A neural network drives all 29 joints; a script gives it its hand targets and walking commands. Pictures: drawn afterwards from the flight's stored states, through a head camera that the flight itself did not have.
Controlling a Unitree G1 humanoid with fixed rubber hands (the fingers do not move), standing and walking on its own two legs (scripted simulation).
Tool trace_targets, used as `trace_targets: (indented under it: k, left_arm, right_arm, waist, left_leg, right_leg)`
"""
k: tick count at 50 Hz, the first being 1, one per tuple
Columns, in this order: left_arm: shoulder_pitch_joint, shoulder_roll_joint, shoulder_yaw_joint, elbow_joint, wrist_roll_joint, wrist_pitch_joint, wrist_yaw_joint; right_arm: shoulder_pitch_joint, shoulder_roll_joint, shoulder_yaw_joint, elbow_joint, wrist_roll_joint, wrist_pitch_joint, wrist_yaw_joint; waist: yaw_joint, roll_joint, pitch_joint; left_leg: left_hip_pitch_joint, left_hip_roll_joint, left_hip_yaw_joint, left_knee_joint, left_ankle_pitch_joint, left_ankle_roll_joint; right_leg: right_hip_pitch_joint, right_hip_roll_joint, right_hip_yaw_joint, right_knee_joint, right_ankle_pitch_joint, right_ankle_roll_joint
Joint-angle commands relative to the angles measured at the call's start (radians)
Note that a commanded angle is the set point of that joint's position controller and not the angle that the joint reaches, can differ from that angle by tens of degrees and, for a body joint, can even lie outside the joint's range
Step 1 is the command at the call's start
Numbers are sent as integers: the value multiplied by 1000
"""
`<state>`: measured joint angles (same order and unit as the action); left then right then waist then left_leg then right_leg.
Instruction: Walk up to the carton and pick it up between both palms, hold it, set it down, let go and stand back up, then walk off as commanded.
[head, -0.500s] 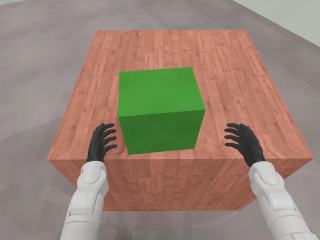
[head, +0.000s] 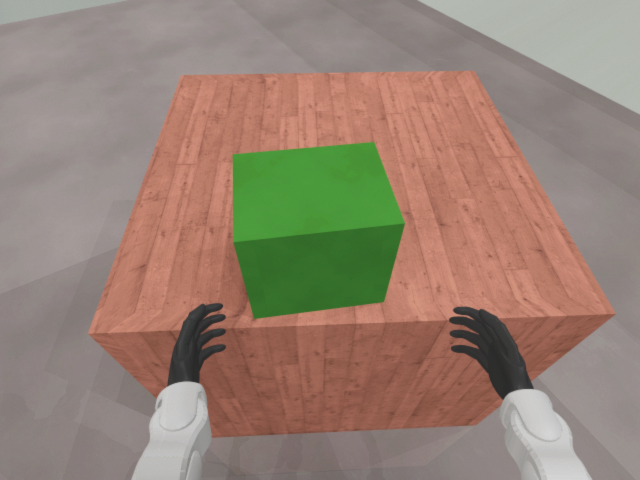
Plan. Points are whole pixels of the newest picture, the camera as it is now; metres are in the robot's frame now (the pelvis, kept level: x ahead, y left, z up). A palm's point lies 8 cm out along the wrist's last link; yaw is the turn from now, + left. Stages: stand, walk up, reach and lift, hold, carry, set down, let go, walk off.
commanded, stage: set down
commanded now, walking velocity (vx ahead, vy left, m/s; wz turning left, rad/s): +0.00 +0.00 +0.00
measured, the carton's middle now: (312, 232) +0.45 +0.06 +0.02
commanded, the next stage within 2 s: let go in 1.30 s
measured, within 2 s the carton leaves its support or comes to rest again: neither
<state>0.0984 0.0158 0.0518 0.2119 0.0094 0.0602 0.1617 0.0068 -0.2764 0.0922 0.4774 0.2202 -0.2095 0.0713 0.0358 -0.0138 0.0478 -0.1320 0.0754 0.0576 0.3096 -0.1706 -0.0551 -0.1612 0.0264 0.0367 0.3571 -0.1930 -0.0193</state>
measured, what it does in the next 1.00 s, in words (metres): stands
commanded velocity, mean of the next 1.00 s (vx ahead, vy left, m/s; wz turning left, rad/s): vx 0.00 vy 0.00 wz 0.00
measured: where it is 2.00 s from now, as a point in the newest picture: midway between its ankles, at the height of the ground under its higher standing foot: outside the picture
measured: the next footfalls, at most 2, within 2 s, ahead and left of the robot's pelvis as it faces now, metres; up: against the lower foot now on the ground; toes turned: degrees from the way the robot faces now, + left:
none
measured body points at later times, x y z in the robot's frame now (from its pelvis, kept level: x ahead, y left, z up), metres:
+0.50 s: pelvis +0.01 +0.00 +0.00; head +0.02 +0.01 +0.45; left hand +0.20 +0.22 -0.05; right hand +0.23 -0.22 -0.05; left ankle -0.01 +0.15 -0.75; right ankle +0.00 -0.11 -0.75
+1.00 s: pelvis +0.01 +0.02 +0.00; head +0.02 +0.03 +0.45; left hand +0.18 +0.24 -0.09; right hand +0.18 -0.20 -0.08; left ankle -0.01 +0.15 -0.75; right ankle +0.00 -0.11 -0.75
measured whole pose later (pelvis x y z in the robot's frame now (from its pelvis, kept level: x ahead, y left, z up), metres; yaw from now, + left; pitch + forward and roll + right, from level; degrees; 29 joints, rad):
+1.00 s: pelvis +0.01 +0.02 +0.00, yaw +0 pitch -4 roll +0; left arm 0.24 0.14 0.02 0.45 0.02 0.10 0.04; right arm 0.20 -0.21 0.01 0.66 0.03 -0.20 0.04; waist 0.01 -0.02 0.09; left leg -0.05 0.06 0.06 0.36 -0.23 -0.03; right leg -0.05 0.00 0.04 0.35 -0.23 0.01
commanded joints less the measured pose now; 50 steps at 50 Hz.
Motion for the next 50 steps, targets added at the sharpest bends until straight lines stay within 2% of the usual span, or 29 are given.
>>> trace_targets:
  k: [1, 4, 5, 6, 7, 8, 9, 11, 12, 14, 17, 18, 21, 22, 23, 27, 33, 35, 39, 40, 44, 48, 50]
  left_arm:
    - [-118, 64, 23, -143, 14, -49, -7]
    - [-112, 79, 20, -149, 8, -62, -7]
    - [-114, 84, 18, -113, 1, -58, -14]
    - [-94, 84, 9, -129, -3, -65, -14]
    - [-93, 90, 4, -105, -10, -62, -18]
    - [-92, 94, 8, -77, -10, -62, -23]
    - [-92, 96, 11, -108, -9, -68, -18]
    - [-75, 115, 7, -75, -19, -64, -31]
    - [-61, 121, 10, -77, -18, -70, -28]
    - [-34, 130, 13, -51, -17, -69, -39]
    - [-20, 135, 0, -68, -18, -75, -44]
    - [-6, 146, 1, -31, -21, -65, -53]
    - [1, 163, 6, -54, -23, -79, -57]
    - [1, 164, 0, -2, -26, -74, -68]
    - [-2, 167, 8, -37, -25, -83, -67]
    - [48, 158, -2, -10, -5, -63, -78]
    - [69, 179, 11, 29, 5, -47, -100]
    - [77, 170, 6, -6, 9, -51, -95]
    - [90, 195, 12, 49, 14, -25, -114]
    - [94, 190, 12, 35, 13, -24, -110]
    - [79, 202, 4, 42, 15, -14, -113]
    - [61, 205, -9, 120, 17, 12, -124]
    - [45, 200, -14, 114, 17, 17, -120]
  right_arm:
    - [-161, -129, -65, -148, -9, -41, -4]
    - [-151, -128, -71, -129, -10, -40, -2]
    - [-154, -125, -70, -110, -19, -34, -1]
    - [-133, -111, -66, -131, -19, -38, 0]
    - [-125, -119, -77, -107, -30, -32, 0]
    - [-121, -112, -69, -82, -34, -28, -2]
    - [-124, -121, -80, -103, -32, -33, 0]
    - [-100, -115, -84, -89, -44, -33, -4]
    - [-89, -126, -93, -82, -40, -35, 1]
    - [-68, -125, -87, -66, -49, -32, -5]
    - [-43, -130, -96, -60, -44, -37, -2]
    - [-29, -113, -90, -43, -55, -32, -7]
    - [-9, -119, -99, -73, -64, -45, -8]
    - [-5, -97, -88, -41, -68, -39, -14]
    - [-7, -108, -97, -63, -75, -48, -13]
    - [37, -96, -94, -26, -81, -47, -8]
    - [68, -74, -92, -8, -117, -50, -24]
    - [83, -86, -100, -28, -115, -57, -19]
    - [112, -65, -104, 6, -146, -46, -33]
    - [111, -70, -110, -2, -149, -49, -30]
    - [115, -62, -117, 11, -164, -44, -31]
    - [113, -44, -125, 52, -200, -26, -38]
    - [106, -36, -130, 55, -207, -24, -32]
  waist:
    - [-3, -41, -231]
    - [8, -23, -221]
    - [5, -31, -204]
    - [5, -33, -207]
    - [-8, -32, -200]
    - [-3, -30, -184]
    - [3, -15, -195]
    - [-6, -33, -184]
    - [-1, -19, -179]
    - [3, -29, -173]
    - [-2, -9, -167]
    - [-4, -21, -136]
    - [0, -42, -163]
    - [-4, -52, -128]
    - [1, -40, -145]
    - [-10, -5, -134]
    - [-13, -40, -103]
    - [-11, -16, -119]
    - [-26, -29, -78]
    - [-19, -13, -85]
    - [-26, 2, -78]
    - [-31, 2, -41]
    - [-29, 16, -54]
  left_leg:
    - [165, -78, 6, 9, 236, 49]
    - [164, -73, 10, 10, 223, 47]
    - [158, -73, 10, 9, 203, 50]
    - [160, -73, 15, 13, 199, 49]
    - [155, -74, 12, 11, 195, 49]
    - [152, -76, 16, 9, 187, 51]
    - [156, -72, 15, 11, 191, 47]
    - [152, -77, 19, 12, 185, 50]
    - [155, -76, 17, 18, 199, 47]
    - [154, -74, 25, 23, 202, 45]
    - [169, -75, 24, 28, 217, 39]
    - [159, -79, 28, 27, 198, 41]
    - [165, -79, 29, 37, 214, 47]
    - [159, -84, 33, 38, 200, 49]
    - [167, -80, 36, 41, 212, 45]
    - [194, -81, 32, 54, 252, 37]
    - [206, -93, 37, 53, 259, 38]
    - [230, -89, 34, 51, 291, 30]
    - [228, -91, 42, 49, 264, 30]
    - [228, -90, 37, 47, 272, 28]
    - [229, -81, 37, 44, 269, 20]
    - [205, -79, 39, 40, 217, 18]
    - [186, -73, 41, 40, 208, 18]
  right_leg:
    - [13, 14, -17, -63, 213, 11]
    - [0, 13, -18, -60, 183, 6]
    - [-11, 12, -17, -65, 153, 6]
    - [-7, 10, -18, -65, 157, 4]
    - [-4, 6, -19, -66, 156, 5]
    - [-9, 7, -17, -66, 153, 8]
    - [-9, 10, -22, -63, 137, 5]
    - [-9, 6, -20, -65, 157, 9]
    - [-16, 6, -25, -59, 158, 9]
    - [-12, 6, -26, -58, 168, 9]
    - [-10, 10, -32, -54, 175, 9]
    - [-13, 5, -29, -64, 166, 10]
    - [-13, 4, -29, -55, 192, 15]
    - [-16, 1, -25, -62, 195, 18]
    - [-16, 2, -32, -50, 207, 18]
    - [-21, 5, -42, -53, 231, 14]
    - [-5, -1, -39, -62, 282, 27]
    - [-5, 6, -52, -64, 287, 24]
    - [-8, 0, -43, -80, 262, 27]
    - [-7, 0, -45, -79, 252, 21]
    - [-12, 3, -49, -83, 225, 16]
    - [-17, -2, -45, -96, 152, 8]
    - [-24, 0, -48, -91, 124, 0]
